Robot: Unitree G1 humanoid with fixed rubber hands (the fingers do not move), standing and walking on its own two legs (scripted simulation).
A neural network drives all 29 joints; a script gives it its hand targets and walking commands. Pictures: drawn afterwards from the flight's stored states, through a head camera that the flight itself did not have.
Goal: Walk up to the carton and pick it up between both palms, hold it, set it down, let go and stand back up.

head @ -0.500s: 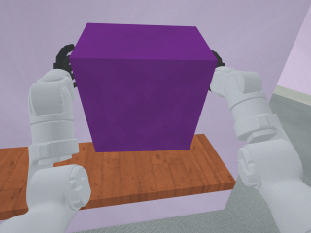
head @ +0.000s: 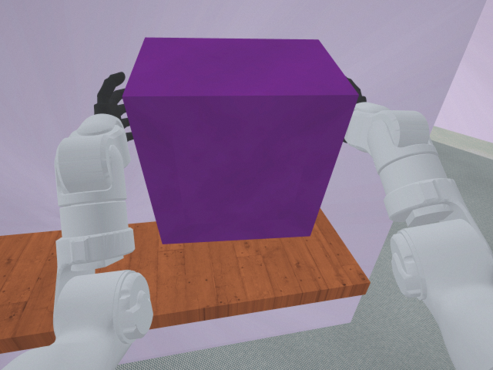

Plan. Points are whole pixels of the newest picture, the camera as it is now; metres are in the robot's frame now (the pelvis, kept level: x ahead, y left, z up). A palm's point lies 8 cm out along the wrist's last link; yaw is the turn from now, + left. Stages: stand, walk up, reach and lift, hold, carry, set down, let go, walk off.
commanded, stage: hold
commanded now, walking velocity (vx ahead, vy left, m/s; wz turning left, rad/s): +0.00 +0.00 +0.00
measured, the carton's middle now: (236, 147) +0.38 -0.01 +0.26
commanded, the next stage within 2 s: set down in 1.06 s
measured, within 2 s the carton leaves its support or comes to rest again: neither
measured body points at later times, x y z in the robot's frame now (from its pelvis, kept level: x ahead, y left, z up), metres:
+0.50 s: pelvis -0.01 +0.01 +0.00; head -0.08 +0.01 +0.45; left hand +0.36 +0.19 +0.30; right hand +0.37 -0.16 +0.26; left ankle +0.02 +0.12 -0.75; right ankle +0.00 -0.11 -0.75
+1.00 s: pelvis -0.01 +0.01 +0.00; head -0.10 +0.02 +0.44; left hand +0.34 +0.18 +0.30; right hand +0.34 -0.17 +0.29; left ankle +0.02 +0.12 -0.75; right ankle +0.00 -0.11 -0.75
